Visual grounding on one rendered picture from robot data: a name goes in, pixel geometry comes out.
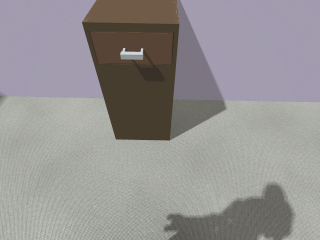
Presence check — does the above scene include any handle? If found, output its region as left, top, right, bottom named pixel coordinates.
left=120, top=48, right=144, bottom=60

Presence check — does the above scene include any drawer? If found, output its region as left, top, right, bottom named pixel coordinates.
left=90, top=31, right=173, bottom=65

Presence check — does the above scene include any cabinet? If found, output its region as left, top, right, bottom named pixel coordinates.
left=82, top=0, right=180, bottom=141

